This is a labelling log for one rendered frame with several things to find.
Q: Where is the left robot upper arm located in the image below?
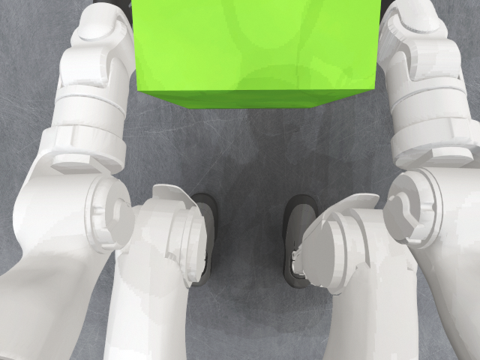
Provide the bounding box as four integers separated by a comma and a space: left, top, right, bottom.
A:
0, 173, 135, 360

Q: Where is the robot right forearm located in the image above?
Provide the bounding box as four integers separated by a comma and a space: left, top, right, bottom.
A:
376, 0, 480, 170

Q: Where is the robot left forearm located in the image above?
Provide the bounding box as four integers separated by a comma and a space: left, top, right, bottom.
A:
13, 2, 136, 241

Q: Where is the carton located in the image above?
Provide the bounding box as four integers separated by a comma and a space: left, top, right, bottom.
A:
131, 0, 381, 109

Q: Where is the robot left foot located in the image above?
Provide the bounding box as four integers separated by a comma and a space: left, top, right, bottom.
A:
191, 193, 218, 287

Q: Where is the robot right hand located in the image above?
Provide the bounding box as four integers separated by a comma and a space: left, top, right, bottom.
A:
379, 0, 395, 24

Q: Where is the right robot upper arm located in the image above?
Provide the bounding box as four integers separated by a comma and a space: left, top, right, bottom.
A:
382, 167, 480, 360

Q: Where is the robot left hand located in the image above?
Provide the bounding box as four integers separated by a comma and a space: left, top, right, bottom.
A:
93, 0, 133, 28

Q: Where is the robot left thigh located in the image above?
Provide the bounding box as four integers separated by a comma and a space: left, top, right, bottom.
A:
103, 198, 207, 360

